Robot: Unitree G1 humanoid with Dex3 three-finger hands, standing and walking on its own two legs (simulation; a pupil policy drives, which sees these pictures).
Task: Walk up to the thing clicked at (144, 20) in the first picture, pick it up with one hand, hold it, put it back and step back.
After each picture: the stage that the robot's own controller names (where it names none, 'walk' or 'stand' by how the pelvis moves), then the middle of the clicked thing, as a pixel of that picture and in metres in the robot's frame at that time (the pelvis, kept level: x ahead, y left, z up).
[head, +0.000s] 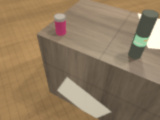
stand; (141, 36) +0.66 -0.28 +0.01
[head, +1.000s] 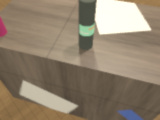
sink last; (86, 24) +0.63 +0.02 +0.04
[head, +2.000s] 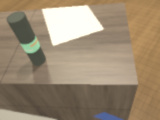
sink last; (29, 41) +0.57 +0.25 +0.05
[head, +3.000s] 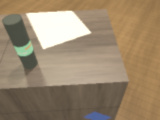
stand; (22, 44) +0.55 +0.27 +0.03
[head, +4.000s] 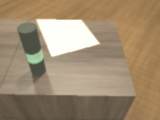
stand; (33, 52) +0.54 +0.22 +0.01
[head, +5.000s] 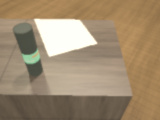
stand; (30, 52) +0.54 +0.24 +0.01
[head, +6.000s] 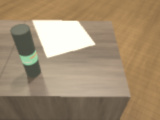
stand; (27, 53) +0.54 +0.25 +0.01
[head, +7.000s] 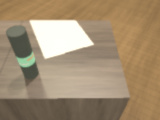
stand; (24, 55) +0.52 +0.26 +0.01
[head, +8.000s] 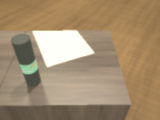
rise first; (28, 62) +0.51 +0.26 +0.01
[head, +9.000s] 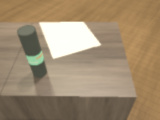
go down; (34, 54) +0.53 +0.25 +0.02
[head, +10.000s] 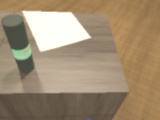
go down; (20, 47) +0.53 +0.23 +0.03
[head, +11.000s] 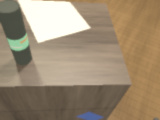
go down; (17, 37) +0.54 +0.23 +0.06
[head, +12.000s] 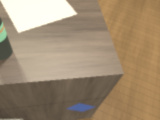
close in; out of the picture +0.52 +0.26 +0.08
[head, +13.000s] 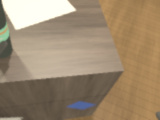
close; out of the picture +0.51 +0.23 +0.10
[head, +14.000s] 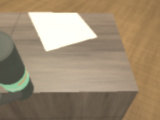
lift; (12, 74) +0.31 +0.20 +0.16
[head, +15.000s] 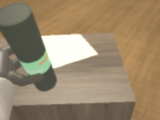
lift; (33, 56) +0.31 +0.14 +0.25
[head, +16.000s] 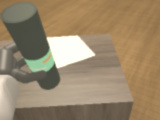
hold; (37, 54) +0.32 +0.12 +0.25
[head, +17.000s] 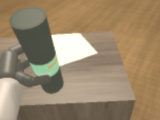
crouch; (43, 58) +0.32 +0.11 +0.23
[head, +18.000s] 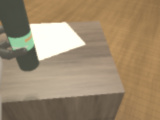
crouch; (20, 35) +0.44 +0.18 +0.20
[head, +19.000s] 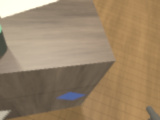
lower; out of the picture +0.51 +0.22 +0.10
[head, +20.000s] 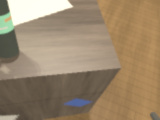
lower; out of the picture +0.54 +0.21 +0.10
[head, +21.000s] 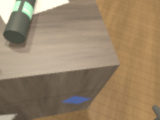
lower; (22, 11) +0.65 +0.15 +0.01
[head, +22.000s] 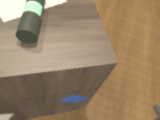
lower; (33, 11) +0.65 +0.11 +0.01
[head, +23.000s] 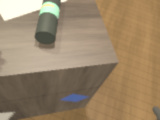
open; (49, 12) +0.64 +0.05 +0.01
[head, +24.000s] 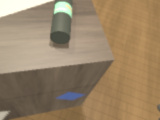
sink last; (62, 12) +0.64 -0.01 +0.01
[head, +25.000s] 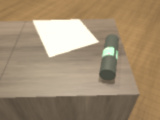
sink last; (110, 55) +0.60 -0.09 -0.03
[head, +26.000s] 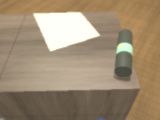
stand; (124, 51) +0.60 -0.15 -0.04
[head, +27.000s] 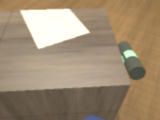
stand; (129, 58) +0.59 -0.22 -0.09
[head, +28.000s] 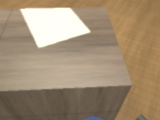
stand; out of the picture +0.44 -0.50 -0.69
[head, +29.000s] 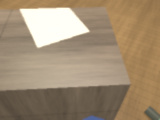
stand; out of the picture +0.50 -0.58 -0.68
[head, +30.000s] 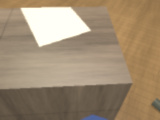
stand; out of the picture +0.57 -0.67 -0.68
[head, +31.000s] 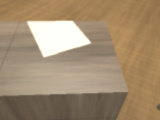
stand; out of the picture +0.63 -0.75 -0.73
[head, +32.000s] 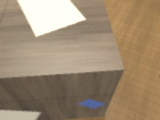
walk; out of the picture +0.75 -0.80 -0.73
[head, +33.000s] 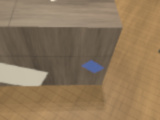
walk; out of the picture +1.08 -0.91 -0.73
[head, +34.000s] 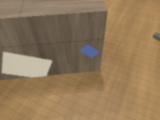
stand; out of the picture +1.47 -0.90 -0.73
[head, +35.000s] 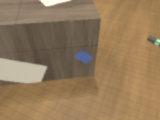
stand; (157, 42) +1.55 -0.97 -0.75
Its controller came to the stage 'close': yes
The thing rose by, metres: 0.22
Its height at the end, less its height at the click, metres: -0.76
